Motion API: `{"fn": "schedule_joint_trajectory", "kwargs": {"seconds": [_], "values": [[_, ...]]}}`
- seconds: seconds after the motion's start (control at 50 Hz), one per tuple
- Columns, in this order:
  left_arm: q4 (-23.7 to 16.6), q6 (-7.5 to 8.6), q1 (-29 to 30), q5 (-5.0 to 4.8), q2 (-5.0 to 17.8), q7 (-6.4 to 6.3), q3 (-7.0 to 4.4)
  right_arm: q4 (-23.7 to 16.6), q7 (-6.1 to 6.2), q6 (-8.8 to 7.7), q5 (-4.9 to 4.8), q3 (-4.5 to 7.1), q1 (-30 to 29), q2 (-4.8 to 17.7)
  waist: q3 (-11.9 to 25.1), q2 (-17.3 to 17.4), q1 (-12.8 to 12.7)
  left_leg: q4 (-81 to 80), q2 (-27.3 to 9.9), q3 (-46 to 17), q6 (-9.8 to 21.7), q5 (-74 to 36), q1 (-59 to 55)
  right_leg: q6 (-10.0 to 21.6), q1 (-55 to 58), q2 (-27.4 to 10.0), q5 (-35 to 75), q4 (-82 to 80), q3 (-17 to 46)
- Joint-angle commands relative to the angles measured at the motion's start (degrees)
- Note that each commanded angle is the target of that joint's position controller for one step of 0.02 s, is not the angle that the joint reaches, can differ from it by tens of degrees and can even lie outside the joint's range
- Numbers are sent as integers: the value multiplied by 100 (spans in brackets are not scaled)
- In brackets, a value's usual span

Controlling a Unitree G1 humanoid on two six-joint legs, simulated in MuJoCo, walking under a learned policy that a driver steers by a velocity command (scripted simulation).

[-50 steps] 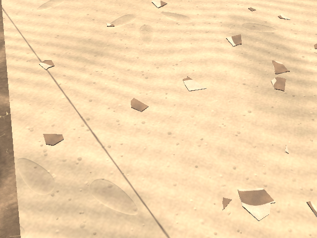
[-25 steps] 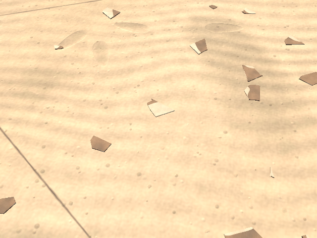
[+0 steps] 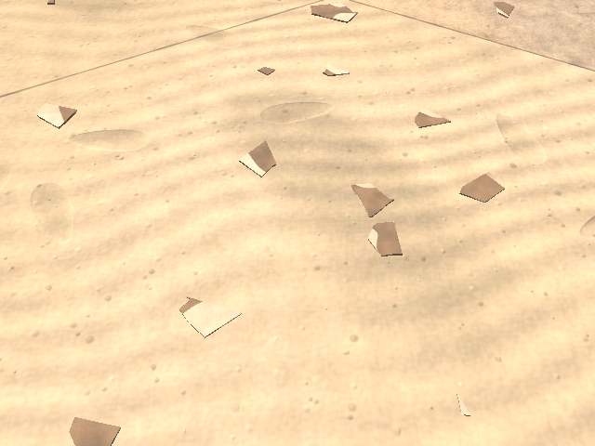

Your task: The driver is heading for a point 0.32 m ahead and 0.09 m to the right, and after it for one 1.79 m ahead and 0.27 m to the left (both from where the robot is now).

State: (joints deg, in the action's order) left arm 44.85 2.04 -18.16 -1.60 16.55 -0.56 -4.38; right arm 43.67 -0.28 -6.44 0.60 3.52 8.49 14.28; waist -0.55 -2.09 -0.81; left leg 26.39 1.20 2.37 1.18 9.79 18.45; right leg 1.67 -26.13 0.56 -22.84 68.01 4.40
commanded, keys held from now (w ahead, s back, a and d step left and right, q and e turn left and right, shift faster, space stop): w+e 0.34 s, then w+q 0.66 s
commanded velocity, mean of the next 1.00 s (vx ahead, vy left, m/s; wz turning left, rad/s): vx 0.50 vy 0.00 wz -0.07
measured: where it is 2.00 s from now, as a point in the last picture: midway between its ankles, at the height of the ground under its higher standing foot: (312, 247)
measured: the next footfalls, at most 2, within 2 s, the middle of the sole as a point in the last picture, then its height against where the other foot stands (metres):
right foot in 0.38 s outside the picture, level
left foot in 0.94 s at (314, 365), level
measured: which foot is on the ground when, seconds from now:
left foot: down 0.00-0.38, up 0.40-0.92, down 0.94-1.00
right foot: up 0.00-0.36, down 0.38-0.94, up 0.96-1.00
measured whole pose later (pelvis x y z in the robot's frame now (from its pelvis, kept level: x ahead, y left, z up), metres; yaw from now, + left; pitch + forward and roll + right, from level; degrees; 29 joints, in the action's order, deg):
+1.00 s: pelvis +0.54 -0.08 -0.02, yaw +0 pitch +2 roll +0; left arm 46.9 4.0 -16.5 -0.7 16.0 -0.7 -3.8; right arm 40.3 -2.7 -3.2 -1.1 4.0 7.3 16.5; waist -2.9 0.7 -0.8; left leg 37.4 3.0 2.9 6.4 10.7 29.4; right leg -1.2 -9.9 -1.7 -29.3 61.0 -3.5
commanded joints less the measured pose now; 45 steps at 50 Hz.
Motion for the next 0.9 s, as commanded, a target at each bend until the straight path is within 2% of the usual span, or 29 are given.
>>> {"fn": "schedule_joint_trajectory", "kwargs": {"seconds": [0.02,0.1,0.18,0.24,0.28,0.32,0.34,0.36,0.38,0.4,0.42,0.44,0.46,0.48,0.5,0.54,0.6,0.64,0.7,0.74,0.8,0.84,0.86,0.88,0.9], "values": [[-572,0,150,-15,362,41,-135,-157,-1,-29,10,147,205,580,16,866,135,-1576,-1616,-1523,878,-81,-1043,-39,-1353,-716,455,-18,176],[-816,-44,478,30,245,68,-99,-18,11,-81,-11,256,336,852,13,615,132,-1786,-1686,-730,1036,-1088,-1206,-152,-1654,-808,1245,-766,161],[-977,28,1100,28,147,210,-34,64,58,-1,-41,292,442,1001,-110,563,348,-1770,-1494,124,819,-1400,-1368,-109,-1386,-716,2380,-2101,-176],[-1195,34,1633,21,116,309,2,172,75,78,-105,332,725,1152,-292,543,543,-1710,-1613,388,740,-1367,-1690,-22,-1301,-622,2399,-2729,-451],[-1343,22,1832,9,178,365,-13,229,72,148,-170,369,834,1257,-382,575,549,-1541,-1754,498,664,-1667,-2041,104,-1309,-549,2013,-2983,-579],[-1413,1,1718,33,331,394,-89,229,91,222,-223,416,802,1411,-230,712,359,-969,-1799,706,552,-3200,-2283,321,-862,-271,1395,-3138,-852],[-1373,-19,1402,46,476,386,-170,216,111,264,-246,442,786,1501,22,815,139,-380,-1770,822,490,-4219,-2322,453,-334,-36,1109,-3172,-1031],[-1176,-25,627,57,649,359,-295,249,125,298,-271,409,806,1461,445,722,-327,610,-1644,951,395,-4689,-2017,650,864,221,1357,-3571,-1092],[-896,-44,-358,52,951,261,-461,271,133,277,-204,294,924,1226,964,454,-787,1919,-1448,1003,212,-3826,-933,875,2647,103,1728,-3713,-645],[-798,-14,-673,59,1613,172,-542,12,45,175,48,16,1378,469,1530,-1078,-407,4156,-643,922,-147,1014,1648,1695,4836,-1596,1434,-3837,2172],[-923,47,-894,74,1419,181,-427,64,-23,-15,-140,-4,1269,678,2576,-905,-579,5252,-185,-365,-143,2559,2282,2208,5163,-2400,1043,-4781,4174],[-837,105,-693,147,1071,222,-309,-57,-62,-71,-408,136,639,1107,1847,-366,-731,5443,-470,-604,-69,2127,2751,1851,4665,-2207,1423,-4845,3165],[-803,142,-349,128,931,223,-256,-121,-58,-85,-407,95,398,1032,1186,-259,-548,5068,-718,-549,0,1680,2730,1616,3778,-1977,1853,-4839,2246],[-789,170,64,138,720,222,-187,-59,-23,-55,-272,102,323,995,780,-16,-308,4645,-938,-549,-15,1291,2465,1415,2952,-1740,2163,-4947,1647],[-805,211,344,179,521,226,-122,8,-17,35,-223,141,471,1020,574,-146,-77,4395,-1075,-617,-29,1009,2078,1308,2347,-1556,2411,-5146,1204],[-743,323,526,205,474,226,-121,161,-20,229,-246,129,834,841,465,-221,155,4201,-1105,-670,-97,642,1630,1288,1763,-1473,2378,-5591,751],[-545,445,488,268,533,164,-153,122,28,361,-230,115,612,681,89,-82,165,3694,-1016,-852,-230,-39,2002,1192,1589,-1412,2600,-5954,52],[-434,452,394,281,508,104,-147,68,19,346,-213,117,402,631,-32,-69,95,3126,-916,-944,-263,-686,2273,1058,1790,-1331,2718,-6011,-340],[-350,448,387,254,564,51,-146,-28,-75,292,-189,74,33,505,-167,-72,-44,2087,-791,-702,-210,-1583,2167,853,1959,-1237,2724,-6098,-861],[-238,424,213,226,630,22,-168,-164,-144,281,-174,15,-334,390,-338,-18,-221,1595,-748,-486,-143,-1763,2199,803,2192,-1334,2757,-6133,-1044],[-56,314,-68,159,711,-4,-211,-420,-256,278,-169,-28,-737,341,-511,22,-394,1137,-683,-277,17,-1389,2508,766,2894,-1558,3132,-5885,-1210],[-6,208,-80,110,801,-35,-243,-595,-342,275,-171,-18,-847,385,-495,-47,-352,984,-569,-59,166,-835,2515,689,3270,-1684,3889,-5539,-1314],[-21,162,6,98,883,-62,-262,-650,-373,282,-176,13,-765,451,-375,-146,-241,938,-424,106,273,-540,2251,614,3350,-1693,4786,-5239,-1409],[-44,119,72,86,985,-97,-287,-670,-383,302,-177,66,-582,558,-154,-288,-101,985,-216,304,391,-221,1854,536,3418,-1684,5849,-4825,-1482],[-64,72,135,78,1065,-130,-300,-618,-376,323,-184,153,-151,722,145,-398,162,1022,19,453,529,56,1245,453,3395,-1640,6719,-4161,-1547]]}}
Keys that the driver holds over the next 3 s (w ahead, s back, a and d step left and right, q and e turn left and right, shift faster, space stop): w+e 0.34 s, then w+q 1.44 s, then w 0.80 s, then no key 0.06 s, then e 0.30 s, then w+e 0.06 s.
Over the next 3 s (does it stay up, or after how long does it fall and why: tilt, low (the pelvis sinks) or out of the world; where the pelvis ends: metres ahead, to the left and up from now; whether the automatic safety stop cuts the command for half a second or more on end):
stays up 1.48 0.29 -0.01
